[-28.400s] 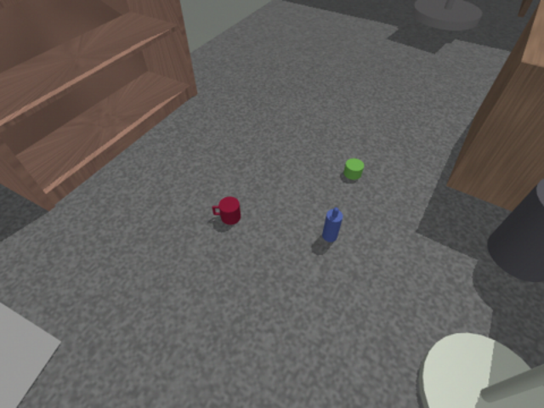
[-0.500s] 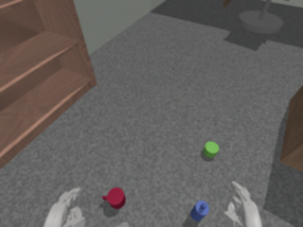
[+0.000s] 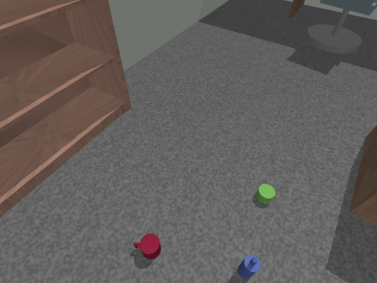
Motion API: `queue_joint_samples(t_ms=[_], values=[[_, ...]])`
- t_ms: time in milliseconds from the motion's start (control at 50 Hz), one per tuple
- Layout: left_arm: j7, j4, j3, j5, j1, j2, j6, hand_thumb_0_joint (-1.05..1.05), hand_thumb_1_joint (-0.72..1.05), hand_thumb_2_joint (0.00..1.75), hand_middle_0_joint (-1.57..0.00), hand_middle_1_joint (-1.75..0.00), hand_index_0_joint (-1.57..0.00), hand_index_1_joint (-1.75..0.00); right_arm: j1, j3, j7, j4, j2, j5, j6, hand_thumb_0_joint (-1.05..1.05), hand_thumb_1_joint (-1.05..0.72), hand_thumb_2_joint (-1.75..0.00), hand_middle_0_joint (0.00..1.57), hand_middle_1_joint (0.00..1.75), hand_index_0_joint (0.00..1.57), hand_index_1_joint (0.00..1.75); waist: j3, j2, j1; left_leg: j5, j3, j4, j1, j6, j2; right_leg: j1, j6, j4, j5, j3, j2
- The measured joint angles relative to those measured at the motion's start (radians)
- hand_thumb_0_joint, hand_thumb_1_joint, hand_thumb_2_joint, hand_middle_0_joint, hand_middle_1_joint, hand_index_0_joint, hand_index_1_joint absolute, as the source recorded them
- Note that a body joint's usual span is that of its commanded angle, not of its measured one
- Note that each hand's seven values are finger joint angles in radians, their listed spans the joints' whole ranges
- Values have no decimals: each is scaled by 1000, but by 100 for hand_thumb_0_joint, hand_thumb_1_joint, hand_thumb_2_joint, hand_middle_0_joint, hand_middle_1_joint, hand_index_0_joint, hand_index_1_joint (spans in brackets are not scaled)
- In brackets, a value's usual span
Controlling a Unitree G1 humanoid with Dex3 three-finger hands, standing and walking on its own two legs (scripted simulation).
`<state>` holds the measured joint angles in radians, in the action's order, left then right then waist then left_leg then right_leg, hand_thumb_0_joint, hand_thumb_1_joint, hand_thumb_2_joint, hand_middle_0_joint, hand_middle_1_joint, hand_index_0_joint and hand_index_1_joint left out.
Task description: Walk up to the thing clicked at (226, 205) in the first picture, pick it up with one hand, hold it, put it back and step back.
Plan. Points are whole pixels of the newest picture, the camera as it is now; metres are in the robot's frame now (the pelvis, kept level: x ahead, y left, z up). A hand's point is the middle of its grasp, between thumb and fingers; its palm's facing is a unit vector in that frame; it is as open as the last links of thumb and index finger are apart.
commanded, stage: stand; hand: left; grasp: from above
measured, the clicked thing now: (147, 246) +0.40 +0.21 -0.72
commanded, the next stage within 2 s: none
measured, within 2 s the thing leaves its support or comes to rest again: neither
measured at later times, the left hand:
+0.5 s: hand out of the picture +0.02 +0.24 -0.15, palm faces +0.02 -0.94 -0.34, open 7.4 cm
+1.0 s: hand out of the picture +0.05 +0.23 -0.15, palm faces +0.00 -0.95 -0.32, open 7.4 cm
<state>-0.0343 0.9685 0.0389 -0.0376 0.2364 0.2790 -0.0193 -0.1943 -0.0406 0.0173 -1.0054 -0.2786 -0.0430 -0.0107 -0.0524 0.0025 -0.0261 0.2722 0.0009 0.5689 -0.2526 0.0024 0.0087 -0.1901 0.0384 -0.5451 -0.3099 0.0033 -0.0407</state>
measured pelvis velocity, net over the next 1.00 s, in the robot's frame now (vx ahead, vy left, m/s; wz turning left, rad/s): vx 0.00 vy -0.01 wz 0.00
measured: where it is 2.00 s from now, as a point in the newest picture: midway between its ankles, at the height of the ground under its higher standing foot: outside the picture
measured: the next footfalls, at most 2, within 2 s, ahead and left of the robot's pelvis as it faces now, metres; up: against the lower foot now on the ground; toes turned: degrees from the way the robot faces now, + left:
none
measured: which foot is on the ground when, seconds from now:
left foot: down 0.00-1.00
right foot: down 0.00-1.00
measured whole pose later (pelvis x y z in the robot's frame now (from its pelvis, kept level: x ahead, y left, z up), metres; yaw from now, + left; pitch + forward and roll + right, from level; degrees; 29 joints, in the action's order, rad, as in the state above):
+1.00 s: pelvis +0.00 -0.01 +0.01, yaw +0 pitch -3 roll +0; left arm -0.01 1.16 0.02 -0.02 0.13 0.29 0.00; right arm -0.14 -0.01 0.01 -1.15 -0.30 -0.02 0.00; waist -0.06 -0.01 0.00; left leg 0.16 0.00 0.36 -0.14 -0.01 0.02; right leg -0.09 0.03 -0.34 -0.20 0.01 -0.03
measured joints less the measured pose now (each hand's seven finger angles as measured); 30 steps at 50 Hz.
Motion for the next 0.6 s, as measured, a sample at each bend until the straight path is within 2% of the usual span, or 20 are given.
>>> queue_joint_samples(t_ms=[240,600], values=[[4,132,-8,-1,-35,4,10,1,91,90,-21,-30,-20,-30,30,8,-1,-84,2,12,12,1,-90,-90,20,30,21,30,-1,-12,3,-87,0,-146,92,-1,-8,85,2,130,78,3,-7],[13,184,-12,6,-59,20,26,1,91,90,-21,-30,-20,-30,41,12,-13,-131,-35,18,15,1,-90,-90,20,30,20,30,-7,-24,14,-118,-11,-184,95,-16,13,95,-12,181,114,13,15]])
